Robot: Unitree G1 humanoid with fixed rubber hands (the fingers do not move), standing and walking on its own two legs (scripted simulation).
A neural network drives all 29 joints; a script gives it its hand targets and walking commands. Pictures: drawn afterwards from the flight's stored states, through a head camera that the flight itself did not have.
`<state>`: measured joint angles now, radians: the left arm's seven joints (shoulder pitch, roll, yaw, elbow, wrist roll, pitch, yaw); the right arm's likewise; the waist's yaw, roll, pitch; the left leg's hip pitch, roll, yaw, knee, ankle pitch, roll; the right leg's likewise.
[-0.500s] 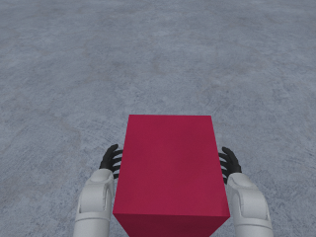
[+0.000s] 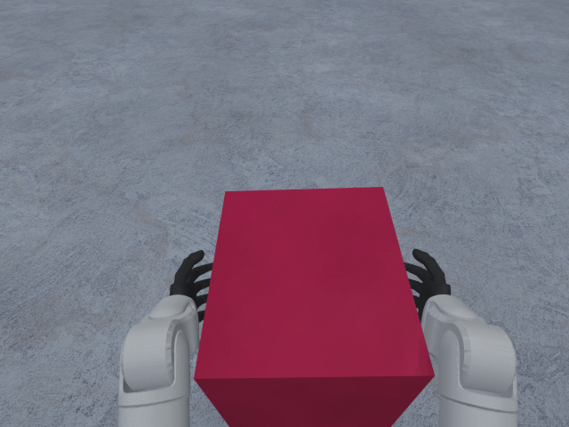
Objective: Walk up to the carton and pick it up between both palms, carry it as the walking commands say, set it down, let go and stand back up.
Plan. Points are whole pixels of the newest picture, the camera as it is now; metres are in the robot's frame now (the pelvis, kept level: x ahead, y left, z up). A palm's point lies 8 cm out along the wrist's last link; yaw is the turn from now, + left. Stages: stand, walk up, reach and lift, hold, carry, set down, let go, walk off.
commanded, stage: carry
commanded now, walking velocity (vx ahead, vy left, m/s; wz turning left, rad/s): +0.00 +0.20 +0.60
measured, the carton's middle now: (306, 317) +0.28 -0.01 +0.00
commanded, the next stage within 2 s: none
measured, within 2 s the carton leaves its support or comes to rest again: neither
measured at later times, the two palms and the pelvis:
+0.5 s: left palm (68, 371) +0.16 +0.25 +0.10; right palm (356, 323) +0.22 -0.06 +0.09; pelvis -0.06 +0.05 +0.03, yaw +12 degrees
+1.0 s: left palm out of the picture +0.00 +0.45 +0.06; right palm (141, 391) +0.16 +0.18 +0.06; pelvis -0.15 +0.18 +0.01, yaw +29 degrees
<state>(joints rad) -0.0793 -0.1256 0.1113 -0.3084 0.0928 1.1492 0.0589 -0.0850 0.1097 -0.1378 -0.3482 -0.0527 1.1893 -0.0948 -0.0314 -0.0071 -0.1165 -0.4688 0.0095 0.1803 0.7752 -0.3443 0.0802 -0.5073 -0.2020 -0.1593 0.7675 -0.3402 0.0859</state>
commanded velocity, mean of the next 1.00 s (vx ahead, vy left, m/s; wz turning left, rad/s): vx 0.00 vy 0.20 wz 0.60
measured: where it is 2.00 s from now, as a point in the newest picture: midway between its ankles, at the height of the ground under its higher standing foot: outside the picture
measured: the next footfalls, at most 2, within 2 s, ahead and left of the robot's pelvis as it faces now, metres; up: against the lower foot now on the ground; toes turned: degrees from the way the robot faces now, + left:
right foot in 0.40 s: +0.00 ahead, -0.07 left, +0.00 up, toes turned -2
left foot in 0.80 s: -0.12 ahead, +0.34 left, +0.00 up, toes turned +28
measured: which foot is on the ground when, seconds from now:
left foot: down 0.00-0.40, up 0.42-0.78, down 0.80-1.00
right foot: up 0.00-0.38, down 0.40-0.78, up 0.80-1.00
